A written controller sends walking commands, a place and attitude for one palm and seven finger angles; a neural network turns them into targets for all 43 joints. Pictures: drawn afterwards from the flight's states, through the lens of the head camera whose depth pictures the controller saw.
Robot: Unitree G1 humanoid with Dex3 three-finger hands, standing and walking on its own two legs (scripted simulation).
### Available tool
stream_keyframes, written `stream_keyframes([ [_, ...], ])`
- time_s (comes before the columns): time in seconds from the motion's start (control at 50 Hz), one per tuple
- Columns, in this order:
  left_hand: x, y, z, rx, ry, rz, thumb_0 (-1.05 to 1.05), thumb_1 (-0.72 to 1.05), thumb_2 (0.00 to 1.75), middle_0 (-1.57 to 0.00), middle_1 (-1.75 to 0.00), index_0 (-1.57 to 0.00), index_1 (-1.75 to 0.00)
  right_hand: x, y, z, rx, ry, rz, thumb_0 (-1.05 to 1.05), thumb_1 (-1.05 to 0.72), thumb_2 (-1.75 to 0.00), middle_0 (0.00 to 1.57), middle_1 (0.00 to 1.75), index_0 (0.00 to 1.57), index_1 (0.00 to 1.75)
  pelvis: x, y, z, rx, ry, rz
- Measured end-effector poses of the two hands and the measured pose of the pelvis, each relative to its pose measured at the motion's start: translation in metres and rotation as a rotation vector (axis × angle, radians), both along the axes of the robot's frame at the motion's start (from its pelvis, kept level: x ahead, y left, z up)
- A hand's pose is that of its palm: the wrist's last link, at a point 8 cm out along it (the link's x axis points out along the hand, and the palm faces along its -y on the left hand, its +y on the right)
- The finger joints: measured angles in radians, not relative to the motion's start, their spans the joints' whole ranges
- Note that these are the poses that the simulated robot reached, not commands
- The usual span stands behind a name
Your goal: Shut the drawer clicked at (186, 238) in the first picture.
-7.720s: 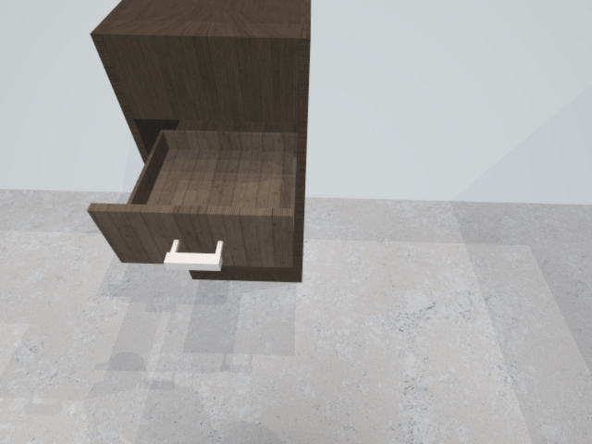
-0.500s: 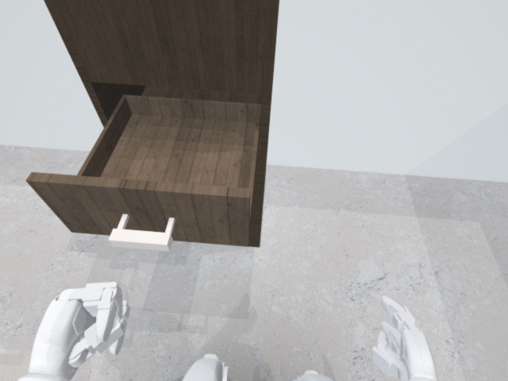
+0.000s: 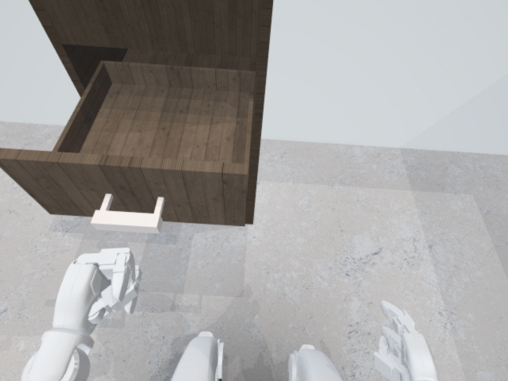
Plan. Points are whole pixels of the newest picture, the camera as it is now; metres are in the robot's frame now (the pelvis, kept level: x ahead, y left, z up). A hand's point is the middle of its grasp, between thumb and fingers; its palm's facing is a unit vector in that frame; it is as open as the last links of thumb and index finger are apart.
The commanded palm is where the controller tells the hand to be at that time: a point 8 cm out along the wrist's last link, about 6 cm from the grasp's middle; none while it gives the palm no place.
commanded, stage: bring the fist close to the handle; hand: left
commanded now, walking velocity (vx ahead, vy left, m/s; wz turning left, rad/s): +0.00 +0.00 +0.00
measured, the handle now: (131, 211) +0.38 +0.23 -0.01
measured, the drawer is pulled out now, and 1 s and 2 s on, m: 0.29 0.29 0.19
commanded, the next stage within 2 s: push the drawer shut in 0.82 s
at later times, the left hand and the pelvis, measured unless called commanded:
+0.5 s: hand (150, 268) +0.29 +0.18 -0.01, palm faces -0.05 -1.00 -0.04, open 3.3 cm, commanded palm +0.27 +0.23 +0.00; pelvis -0.01 +0.00 -0.04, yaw -1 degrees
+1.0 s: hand (152, 264) +0.29 +0.18 -0.01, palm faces -0.05 -1.00 -0.05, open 3.3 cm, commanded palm +0.28 +0.24 +0.00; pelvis +0.00 -0.01 -0.03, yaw -1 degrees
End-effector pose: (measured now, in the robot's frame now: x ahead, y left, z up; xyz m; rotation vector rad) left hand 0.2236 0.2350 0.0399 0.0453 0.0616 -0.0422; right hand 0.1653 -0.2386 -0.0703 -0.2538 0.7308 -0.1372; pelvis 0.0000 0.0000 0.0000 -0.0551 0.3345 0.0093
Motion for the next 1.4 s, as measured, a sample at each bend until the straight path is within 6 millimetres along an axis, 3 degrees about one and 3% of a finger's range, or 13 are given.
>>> stream_keyframes([
  [0.48,0.043,-0.002,-0.048,-0.002,-0.018,-0.007,0.02,0.9,0.9,-1.4,-1.6,-1.4,-1.6,-0.002,-0.004,-0.045,-0.012,0.09,0.023,0.01,-0.9,-0.9,0.2,0.3,0.2,0.3,-0.009,-0.001,-0.035,-0.004,0.089,-0.01],
  [0.76,0.044,-0.005,-0.044,0.013,0.002,-0.001,0.01,0.9,0.9,-1.4,-1.6,-1.4,-1.6,-0.016,-0.009,-0.048,0.006,0.147,-0.011,0.01,-0.9,-0.9,0.2,0.3,0.2,0.3,-0.007,-0.004,-0.03,0.002,0.092,-0.016],
  [1.04,0.052,-0.003,-0.044,0.01,-0.014,-0.004,0.02,0.9,0.9,-1.4,-1.6,-1.4,-1.6,-0.009,-0.016,-0.048,-0.011,0.139,-0.015,0.01,-0.91,-0.9,0.2,0.3,0.2,0.3,-0.005,-0.006,-0.032,0.004,0.097,-0.016],
  [1.22,0.069,0.007,-0.051,0.013,-0.03,-0.01,-0.03,0.84,0.9,-1.4,-1.6,-1.4,-1.6,-0.011,-0.016,-0.054,-0.032,0.161,-0.009,0.01,-0.91,-0.9,0.2,0.3,0.2,0.3,-0.008,-0.006,-0.036,-0.004,0.104,-0.012],
  [1.4,0.091,0.008,-0.051,0.005,-0.023,-0.005,-0.03,0.82,0.91,-1.4,-1.6,-1.4,-1.6,-0.027,-0.014,-0.058,-0.037,0.199,-0.019,0.01,-0.91,-0.9,0.2,0.3,0.2,0.3,-0.013,-0.003,-0.035,-0.007,0.107,-0.008],
])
